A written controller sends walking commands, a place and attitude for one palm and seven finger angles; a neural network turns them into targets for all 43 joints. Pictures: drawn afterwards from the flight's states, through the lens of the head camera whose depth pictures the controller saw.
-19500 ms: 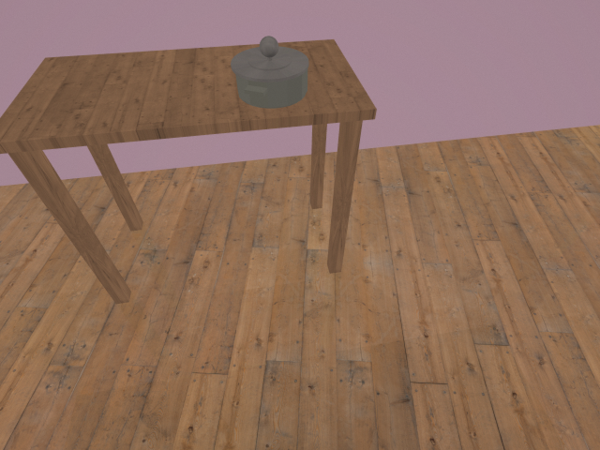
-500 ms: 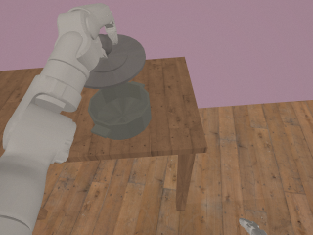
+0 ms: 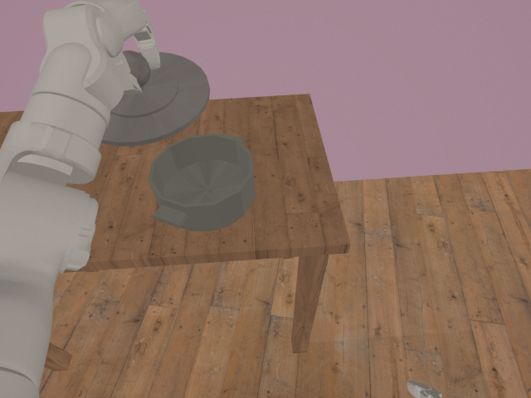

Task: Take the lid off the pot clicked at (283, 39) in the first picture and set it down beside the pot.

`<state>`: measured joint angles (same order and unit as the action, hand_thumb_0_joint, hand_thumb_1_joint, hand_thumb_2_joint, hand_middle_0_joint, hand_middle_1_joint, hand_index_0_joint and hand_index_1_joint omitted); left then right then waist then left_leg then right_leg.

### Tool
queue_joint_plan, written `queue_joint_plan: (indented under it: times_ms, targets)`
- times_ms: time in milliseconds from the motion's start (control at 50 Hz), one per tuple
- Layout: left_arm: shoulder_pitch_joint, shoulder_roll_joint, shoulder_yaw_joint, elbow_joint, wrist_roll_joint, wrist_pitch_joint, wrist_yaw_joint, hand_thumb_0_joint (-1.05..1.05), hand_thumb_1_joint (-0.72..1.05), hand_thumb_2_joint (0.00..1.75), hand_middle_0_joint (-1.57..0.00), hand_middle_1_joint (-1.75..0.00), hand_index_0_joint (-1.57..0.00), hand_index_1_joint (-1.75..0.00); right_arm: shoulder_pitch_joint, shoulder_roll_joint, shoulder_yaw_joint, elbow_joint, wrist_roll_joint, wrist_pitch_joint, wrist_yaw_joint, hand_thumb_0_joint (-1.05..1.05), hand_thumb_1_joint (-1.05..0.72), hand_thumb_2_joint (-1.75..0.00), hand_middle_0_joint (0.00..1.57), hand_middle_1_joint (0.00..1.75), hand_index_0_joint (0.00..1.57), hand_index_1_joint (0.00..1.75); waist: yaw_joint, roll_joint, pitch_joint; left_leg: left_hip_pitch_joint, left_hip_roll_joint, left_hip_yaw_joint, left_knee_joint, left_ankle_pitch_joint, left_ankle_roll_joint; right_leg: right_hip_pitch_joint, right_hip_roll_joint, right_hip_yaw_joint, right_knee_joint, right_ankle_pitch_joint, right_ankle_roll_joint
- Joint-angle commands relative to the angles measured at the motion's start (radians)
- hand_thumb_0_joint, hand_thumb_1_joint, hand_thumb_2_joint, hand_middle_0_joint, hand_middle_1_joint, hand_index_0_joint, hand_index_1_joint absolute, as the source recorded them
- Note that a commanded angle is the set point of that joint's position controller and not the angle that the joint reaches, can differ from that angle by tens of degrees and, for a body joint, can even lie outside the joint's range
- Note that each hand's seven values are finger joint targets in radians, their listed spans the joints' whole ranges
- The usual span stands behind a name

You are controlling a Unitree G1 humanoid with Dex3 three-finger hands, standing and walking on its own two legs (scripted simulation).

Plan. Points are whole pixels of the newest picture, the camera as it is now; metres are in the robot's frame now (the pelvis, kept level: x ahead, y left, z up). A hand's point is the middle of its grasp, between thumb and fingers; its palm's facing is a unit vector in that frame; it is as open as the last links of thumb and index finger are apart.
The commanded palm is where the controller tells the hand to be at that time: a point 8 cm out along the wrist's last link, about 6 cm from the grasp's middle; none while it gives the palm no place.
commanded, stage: move the lid sideways beside the pot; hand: left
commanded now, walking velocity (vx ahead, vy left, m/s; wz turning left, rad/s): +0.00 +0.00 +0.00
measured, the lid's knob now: (131, 69) +0.50 +0.18 +0.25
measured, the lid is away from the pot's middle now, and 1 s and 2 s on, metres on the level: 0.07 0.18 0.23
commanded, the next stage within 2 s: lower the lid onto the table in 1.56 s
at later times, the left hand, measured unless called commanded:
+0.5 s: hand (83, 72) +0.47 +0.23 +0.27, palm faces -0.19 -0.07 -0.98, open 7.9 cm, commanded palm +0.46 +0.23 +0.33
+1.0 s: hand (42, 77) +0.46 +0.28 +0.27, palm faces -0.19 -0.07 -0.98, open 7.9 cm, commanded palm +0.45 +0.28 +0.33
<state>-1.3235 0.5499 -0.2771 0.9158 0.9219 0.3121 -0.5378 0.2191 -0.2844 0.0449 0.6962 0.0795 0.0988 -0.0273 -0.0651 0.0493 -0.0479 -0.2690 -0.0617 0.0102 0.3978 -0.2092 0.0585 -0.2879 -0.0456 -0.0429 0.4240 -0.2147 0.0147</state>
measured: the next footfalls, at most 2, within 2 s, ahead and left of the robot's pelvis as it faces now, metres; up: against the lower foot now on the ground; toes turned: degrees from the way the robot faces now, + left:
none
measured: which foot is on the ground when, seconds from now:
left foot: down 0.00-1.00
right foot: down 0.00-1.00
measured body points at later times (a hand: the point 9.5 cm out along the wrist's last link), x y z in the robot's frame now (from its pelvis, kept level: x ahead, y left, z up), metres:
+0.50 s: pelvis +0.00 +0.00 +0.00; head +0.03 -0.01 +0.45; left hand +0.48 +0.23 +0.32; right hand +0.11 -0.26 -0.13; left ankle -0.01 +0.08 -0.74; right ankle +0.00 -0.13 -0.74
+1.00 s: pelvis +0.00 +0.00 +0.00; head +0.04 -0.01 +0.45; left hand +0.47 +0.28 +0.33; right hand +0.11 -0.26 -0.13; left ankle -0.01 +0.08 -0.74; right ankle +0.00 -0.13 -0.74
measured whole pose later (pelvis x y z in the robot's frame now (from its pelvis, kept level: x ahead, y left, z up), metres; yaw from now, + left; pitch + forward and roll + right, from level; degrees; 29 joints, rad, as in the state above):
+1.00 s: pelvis +0.00 +0.00 +0.00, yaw +0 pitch +6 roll -1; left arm -1.23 0.80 -0.17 0.88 0.93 0.18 -0.58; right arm 0.21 -0.30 0.04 0.66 0.11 0.17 -0.03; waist -0.06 0.05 -0.03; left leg -0.30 -0.05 0.00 0.43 -0.23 0.06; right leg -0.30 -0.03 -0.05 0.40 -0.20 0.01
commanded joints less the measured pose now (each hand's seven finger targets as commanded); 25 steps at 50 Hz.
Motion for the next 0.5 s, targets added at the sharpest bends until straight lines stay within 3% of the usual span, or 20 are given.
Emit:
queue_joint_plan:
  times_ms: [0, 20, 40, 60, 80, 100, 120, 140, 180, 200, 220, 260, 280, 300, 320, 360, 380, 400, 440, 480]
  targets:
    - [-0.571, 0.265, 0.099, -0.203, 0.047, -0.019, 0.049, 0.00, 0.59, 1.02, -0.86, -1.04, -0.85, -1.05, -0.055, -0.131, -0.047, -0.133, -0.001, -0.031, 0.002, 0.00, -0.90, -0.90, 0.20, 0.30, 0.20, 0.30, 0.003, -0.044, -0.397, 0.190, 0.018, -0.064, -0.001, 0.333, 0.001, 0.112, 0.043, 0.004, -0.015, 0.284, -0.065]
    - [-0.573, 0.233, 0.070, -0.195, 0.047, -0.020, 0.043, 0.00, 0.59, 1.02, -0.86, -1.04, -0.85, -1.05, -0.059, -0.132, -0.047, -0.135, 0.000, -0.026, 0.002, 0.00, -0.90, -0.90, 0.20, 0.30, 0.20, 0.30, -0.005, -0.045, -0.385, 0.189, 0.017, -0.060, 0.000, 0.329, 0.003, 0.098, 0.045, 0.000, -0.017, 0.276, -0.064]
    - [-0.600, 0.264, 0.089, -0.243, 0.048, -0.023, 0.044, 0.00, 0.59, 1.02, -0.86, -1.04, -0.85, -1.05, -0.056, -0.132, -0.050, -0.138, 0.003, -0.024, 0.004, 0.00, -0.90, -0.90, 0.20, 0.30, 0.20, 0.30, -0.003, -0.027, -0.400, 0.207, 0.020, -0.060, -0.002, 0.331, 0.004, 0.100, 0.045, 0.003, -0.020, 0.273, -0.064]
    - [-0.594, 0.232, 0.060, -0.231, 0.048, -0.023, 0.041, 0.00, 0.59, 1.02, -0.86, -1.04, -0.85, -1.05, -0.059, -0.129, -0.050, -0.141, 0.005, -0.025, 0.003, 0.00, -0.90, -0.90, 0.20, 0.30, 0.20, 0.30, -0.010, -0.024, -0.389, 0.211, 0.017, -0.062, 0.003, 0.332, 0.005, 0.081, 0.048, 0.001, -0.022, 0.260, -0.065]
    - [-0.577, 0.172, 0.015, -0.267, 0.018, -0.027, 0.038, 0.00, 0.59, 1.02, -0.86, -1.04, -0.85, -1.05, -0.053, -0.135, -0.055, -0.147, 0.006, -0.025, 0.005, 0.00, -0.90, -0.90, 0.20, 0.30, 0.20, 0.30, -0.017, 0.009, -0.397, 0.232, 0.024, -0.073, 0.007, 0.380, -0.002, 0.069, 0.044, -0.003, -0.029, 0.263, -0.067]
    - [-0.608, 0.255, 0.083, -0.317, 0.033, -0.030, 0.042, 0.00, 0.59, 1.02, -0.86, -1.04, -0.85, -1.05, -0.052, -0.131, -0.056, -0.143, 0.002, -0.028, 0.009, 0.00, -0.90, -0.90, 0.20, 0.30, 0.20, 0.30, -0.005, -0.004, -0.430, 0.252, 0.026, -0.080, 0.008, 0.379, -0.005, 0.079, 0.050, -0.001, -0.023, 0.260, -0.065]
    - [-0.614, 0.238, 0.069, -0.331, 0.029, -0.034, 0.037, 0.00, 0.59, 1.02, -0.86, -1.04, -0.85, -1.05, -0.060, -0.132, -0.056, -0.150, 0.001, -0.030, 0.007, 0.00, -0.90, -0.90, 0.20, 0.30, 0.20, 0.30, -0.009, 0.022, -0.443, 0.269, 0.021, -0.079, 0.015, 0.405, 0.000, 0.077, 0.052, 0.001, -0.021, 0.273, -0.066]
    - [-0.604, 0.296, 0.118, -0.307, 0.032, -0.033, 0.039, 0.00, 0.59, 1.02, -0.86, -1.04, -0.85, -1.05, -0.050, -0.134, -0.055, -0.142, 0.002, -0.029, 0.004, 0.00, -0.90, -0.90, 0.20, 0.30, 0.20, 0.30, -0.007, 0.005, -0.438, 0.258, 0.021, -0.080, 0.014, 0.394, 0.001, 0.085, 0.053, 0.001, -0.022, 0.271, -0.067]
    - [-0.543, 0.296, 0.110, -0.225, 0.014, -0.030, 0.037, 0.00, 0.59, 1.02, -0.86, -1.04, -0.85, -1.05, -0.031, -0.149, -0.055, -0.133, 0.006, -0.022, -0.002, 0.00, -0.90, -0.90, 0.20, 0.30, 0.20, 0.30, -0.013, -0.012, -0.395, 0.213, 0.021, -0.072, 0.005, 0.365, 0.002, 0.089, 0.049, -0.004, -0.033, 0.274, -0.068]
    - [-0.596, 0.337, 0.133, -0.226, 0.037, -0.032, 0.038, 0.00, 0.59, 1.02, -0.86, -1.04, -0.85, -1.05, -0.030, -0.142, -0.051, -0.124, 0.007, -0.020, -0.002, 0.00, -0.90, -0.90, 0.20, 0.30, 0.20, 0.30, -0.012, -0.051, -0.384, 0.196, 0.020, -0.069, -0.006, 0.314, -0.001, 0.093, 0.053, -0.005, -0.030, 0.257, -0.064]
    - [-0.585, 0.329, 0.125, -0.170, 0.039, -0.031, 0.036, 0.00, 0.59, 1.02, -0.86, -1.04, -0.85, -1.05, -0.034, -0.143, -0.049, -0.123, 0.008, -0.019, -0.008, 0.00, -0.90, -0.90, 0.20, 0.30, 0.20, 0.30, -0.013, -0.057, -0.350, 0.169, 0.015, -0.059, -0.009, 0.269, 0.007, 0.084, 0.052, -0.006, -0.032, 0.238, -0.064]
    - [-0.616, 0.375, 0.144, -0.200, 0.048, -0.042, 0.038, 0.00, 0.59, 1.02, -0.86, -1.04, -0.85, -1.05, -0.039, -0.143, -0.048, -0.128, 0.010, -0.019, -0.010, 0.00, -0.90, -0.90, 0.20, 0.30, 0.20, 0.30, -0.005, -0.059, -0.374, 0.167, 0.014, -0.057, -0.014, 0.264, 0.009, 0.112, 0.049, -0.001, -0.027, 0.252, -0.065]
    - [-0.594, 0.344, 0.117, -0.250, 0.034, -0.050, 0.041, 0.00, 0.59, 1.02, -0.86, -1.04, -0.85, -1.05, -0.041, -0.151, -0.052, -0.142, 0.011, -0.019, -0.006, 0.00, -0.90, -0.90, 0.20, 0.30, 0.20, 0.30, -0.005, -0.010, -0.418, 0.202, 0.019, -0.068, 0.000, 0.348, 0.002, 0.113, 0.045, 0.001, -0.024, 0.284, -0.068]
    - [-0.600, 0.387, 0.158, -0.254, 0.055, -0.053, 0.044, 0.00, 0.59, 1.02, -0.86, -1.04, -0.85, -1.05, -0.039, -0.142, -0.052, -0.141, 0.004, -0.020, -0.004, 0.00, -0.90, -0.90, 0.20, 0.30, 0.20, 0.30, 0.004, -0.016, -0.443, 0.211, 0.019, -0.070, 0.008, 0.365, 0.001, 0.125, 0.049, 0.006, -0.017, 0.294, -0.066]
    - [-0.601, 0.353, 0.123, -0.231, 0.057, -0.057, 0.037, 0.00, 0.59, 1.02, -0.86, -1.04, -0.85, -1.05, -0.044, -0.141, -0.050, -0.139, 0.005, -0.016, -0.005, 0.00, -0.90, -0.90, 0.20, 0.30, 0.20, 0.30, -0.006, -0.016, -0.426, 0.207, 0.018, -0.066, 0.012, 0.370, 0.003, 0.115, 0.050, 0.003, -0.019, 0.298, -0.065]
    - [-0.585, 0.363, 0.133, -0.249, 0.060, -0.058, 0.034, 0.00, 0.59, 1.02, -0.86, -1.04, -0.85, -1.05, -0.035, -0.141, -0.055, -0.144, 0.007, -0.014, 0.000, 0.00, -0.90, -0.90, 0.20, 0.30, 0.20, 0.30, -0.004, -0.005, -0.440, 0.230, 0.021, -0.069, 0.018, 0.397, 0.004, 0.105, 0.052, 0.002, -0.020, 0.293, -0.065]
    - [-0.508, 0.346, 0.124, -0.230, 0.042, -0.059, 0.033, 0.00, 0.59, 1.02, -0.86, -1.04, -0.85, -1.05, -0.031, -0.150, -0.057, -0.153, 0.010, -0.012, 0.002, 0.00, -0.90, -0.90, 0.20, 0.30, 0.20, 0.30, -0.003, 0.011, -0.436, 0.228, 0.026, -0.072, 0.027, 0.448, 0.001, 0.104, 0.049, 0.003, -0.026, 0.313, -0.067]
    - [-0.497, 0.392, 0.164, -0.184, 0.056, -0.060, 0.034, 0.00, 0.59, 1.02, -0.86, -1.04, -0.85, -1.05, -0.030, -0.146, -0.051, -0.141, 0.008, -0.007, 0.003, 0.00, -0.90, -0.90, 0.20, 0.30, 0.20, 0.30, 0.000, -0.038, -0.404, 0.189, 0.025, -0.064, 0.023, 0.392, 0.002, 0.106, 0.052, -0.001, -0.019, 0.298, -0.063]
    - [-0.502, 0.374, 0.132, -0.144, 0.050, -0.063, 0.025, 0.00, 0.59, 1.02, -0.86, -1.04, -0.85, -1.05, -0.030, -0.147, -0.046, -0.137, 0.017, 0.008, -0.001, 0.00, -0.90, -0.90, 0.20, 0.30, 0.20, 0.30, -0.010, -0.060, -0.358, 0.152, 0.022, -0.050, 0.007, 0.318, 0.009, 0.095, 0.051, -0.007, -0.024, 0.270, -0.060]
    - [-0.529, 0.298, 0.066, -0.205, 0.027, -0.066, 0.021, 0.00, 0.59, 1.02, -0.86, -1.04, -0.85, -1.05, -0.038, -0.153, -0.053, -0.143, 0.021, 0.011, 0.001, 0.00, -0.90, -0.90, 0.20, 0.30, 0.20, 0.30, -0.023, -0.001, -0.364, 0.186, 0.028, -0.058, 0.013, 0.363, 0.006, 0.064, 0.047, -0.009, -0.034, 0.266, -0.064]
